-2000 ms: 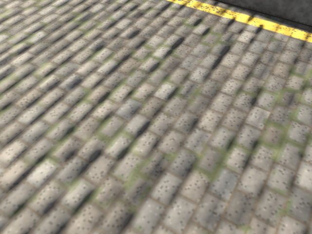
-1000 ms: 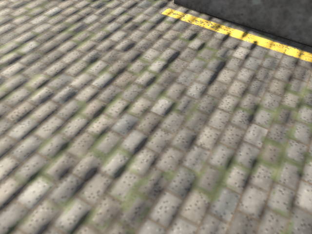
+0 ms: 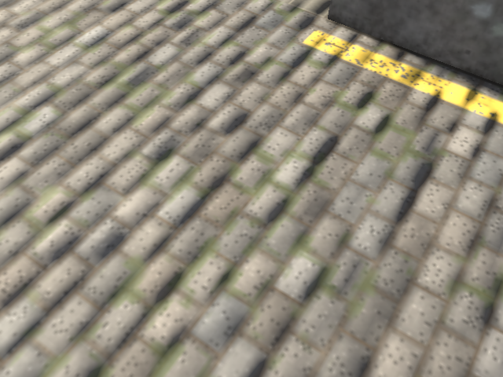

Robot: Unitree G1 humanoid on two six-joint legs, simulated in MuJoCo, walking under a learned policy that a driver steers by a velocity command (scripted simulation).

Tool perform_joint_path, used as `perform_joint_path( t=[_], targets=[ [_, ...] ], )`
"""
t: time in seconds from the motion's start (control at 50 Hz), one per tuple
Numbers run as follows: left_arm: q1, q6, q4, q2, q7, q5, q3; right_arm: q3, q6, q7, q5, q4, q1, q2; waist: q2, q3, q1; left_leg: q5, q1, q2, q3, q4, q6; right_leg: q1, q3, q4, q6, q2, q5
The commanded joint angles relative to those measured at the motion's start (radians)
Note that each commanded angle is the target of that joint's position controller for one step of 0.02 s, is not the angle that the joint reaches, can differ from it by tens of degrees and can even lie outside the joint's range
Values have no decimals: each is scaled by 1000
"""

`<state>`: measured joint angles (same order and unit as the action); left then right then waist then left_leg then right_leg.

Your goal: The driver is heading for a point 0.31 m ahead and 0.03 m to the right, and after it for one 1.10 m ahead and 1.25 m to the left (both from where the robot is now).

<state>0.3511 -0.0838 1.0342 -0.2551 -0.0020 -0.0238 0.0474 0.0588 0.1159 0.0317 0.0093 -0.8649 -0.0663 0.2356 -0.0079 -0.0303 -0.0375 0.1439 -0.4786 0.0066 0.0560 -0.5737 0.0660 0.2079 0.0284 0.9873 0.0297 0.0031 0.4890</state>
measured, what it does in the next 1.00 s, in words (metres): walks ahead, turning left: right foot, then left foot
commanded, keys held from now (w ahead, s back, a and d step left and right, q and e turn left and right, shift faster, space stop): w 0.14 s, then w+q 0.86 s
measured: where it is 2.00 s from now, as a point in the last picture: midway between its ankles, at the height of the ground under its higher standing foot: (148, 216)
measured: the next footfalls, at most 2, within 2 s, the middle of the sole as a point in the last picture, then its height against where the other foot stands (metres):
right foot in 0.48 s outside the picture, level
left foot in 1.00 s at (189, 310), level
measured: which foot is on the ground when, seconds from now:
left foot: down 0.00-0.48, up 0.50-0.98, down 1.00-1.00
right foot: up 0.00-0.46, down 0.48-1.00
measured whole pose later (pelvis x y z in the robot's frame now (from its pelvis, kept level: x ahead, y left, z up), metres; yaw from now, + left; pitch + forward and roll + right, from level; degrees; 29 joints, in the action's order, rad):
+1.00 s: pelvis +0.51 +0.05 -0.01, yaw +25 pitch +2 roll -2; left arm 0.31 -0.06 0.96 -0.28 0.02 -0.02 0.09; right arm 0.07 0.03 0.05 0.02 -0.70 -0.06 0.25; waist 0.03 -0.03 -0.06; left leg 0.15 -0.53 0.05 0.07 -0.61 0.12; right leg -0.08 -0.30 0.41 -0.08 0.09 0.45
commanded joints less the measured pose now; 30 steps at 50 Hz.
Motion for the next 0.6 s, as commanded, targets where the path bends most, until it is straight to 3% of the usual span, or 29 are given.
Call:
perform_joint_path(
  t=[0.02, 0.04, 0.06, 0.08, 0.12, 0.16, 0.2, 0.28, 0.36, 0.42, 0.44, 0.46, 0.48, 0.5, 0.52, 0.54, 0.56, 0.58, 0.6],
  targets=[
    [-69, -51, -97, -120, 1, -21, 17, 32, 1, -6, -4, -7, -207, 139, 88, 180, 107, 12, 600, 317, -489, 291, 184, 554, 48, 329, 38, 84, -103],
    [-93, -44, -99, -113, 8, -4, 24, 24, 1, -3, -12, -1, -154, 111, 56, 121, 77, -72, 467, 280, -401, 321, 171, 505, 41, 263, 34, 115, -160],
    [-72, -29, -95, -98, 10, 2, 29, 16, 3, 0, -21, -4, -136, 87, 72, 103, 42, -103, 390, 250, -339, 353, 159, 441, 49, 219, 35, 141, -198],
    [-53, -15, -92, -74, 10, 2, 28, 15, 4, 2, -21, -14, -143, 81, 83, 93, 27, -112, 352, 237, -309, 381, 161, 407, 45, 186, 33, 146, -213],
    [-61, 3, -96, -52, 13, 5, 27, 21, 8, -5, -15, -33, -177, 106, 75, 61, 14, -159, 315, 229, -255, 420, 175, 420, 33, 120, 20, 154, -248],
    [-140, 7, -125, -59, 15, 17, 31, 27, 7, -17, -13, -45, -213, 132, 55, 29, 26, -183, 320, 227, -235, 444, 181, 484, 29, 15, 0, 158, -336],
    [-221, 2, -155, -56, 14, 25, 33, 27, -2, -28, -7, -55, -249, 134, 51, 10, 42, -184, 335, 210, -218, 453, 170, 514, 24, -113, -17, 145, -439],
    [-363, -10, -192, -41, 3, 16, 26, 30, -11, -41, 3, -69, -307, 148, 66, -18, 82, -134, 335, 172, -182, 447, 140, 449, -1, -353, -34, 87, -586],
    [-465, -27, -229, -49, -16, 5, 19, 35, -24, -48, 12, -90, -366, 147, 84, -43, 110, -105, 400, 199, -223, 381, 135, 415, 5, -465, -32, 58, -554],
    [-425, -44, -233, -96, -24, 2, 33, 48, -38, -56, 15, -84, -345, 168, 117, -20, 65, -137, 432, 228, -276, 300, 112, 303, 12, -519, -13, 42, -464],
    [-359, -48, -218, -117, -22, 2, 44, 49, -43, -57, 14, -77, -326, 167, 126, 13, 26, -214, 424, 213, -274, 236, 98, 204, -5, -537, 1, 27, -434],
    [-217, -52, -178, -159, -15, 8, 66, 41, -44, -56, 11, -62, -308, 142, 110, 103, -37, -296, 377, 155, -240, 83, 70, 3, -6, -537, 31, 31, -427],
    [-33, -55, -153, -230, -7, 25, 85, 23, -45, -54, -3, -24, -288, 94, 11, 265, -105, -126, 201, 72, -177, -221, 31, -295, 158, -506, 92, 201, -402],
    [39, -43, -133, -299, -8, 30, 100, -6, -27, -51, 14, 1, -418, -20, -298, 398, -43, 393, -187, -69, -96, -564, -31, -629, 592, -597, 235, 439, -250],
    [22, -40, -148, -197, -9, 27, 73, 14, -17, -51, 33, -11, -401, 80, -254, 385, -58, 447, -290, -13, -204, -719, -26, -594, 689, -668, 227, 424, -112],
    [-47, -40, -163, -132, -6, 22, 54, 32, -17, -52, 41, 10, -318, 141, -174, 248, -59, 363, -339, 30, -195, -750, -16, -466, 524, -682, 178, 393, -114],
    [-113, -37, -171, -109, -7, 23, 45, 34, -22, -55, 36, 19, -275, 136, -94, 168, -32, 275, -303, 77, -169, -732, -16, -320, 397, -706, 152, 356, -190],
    [-161, -35, -169, -84, -8, 29, 39, 40, -29, -57, 23, 27, -249, 125, -74, 109, -7, 216, -264, 105, -166, -685, -16, -200, 307, -741, 141, 320, -255],
    [-183, -36, -164, -73, -8, 38, 35, 44, -41, -53, 22, 31, -262, 105, -105, 82, 24, 179, -212, 134, -171, -653, -15, -124, 232, -773, 133, 296, -295]
  ],
)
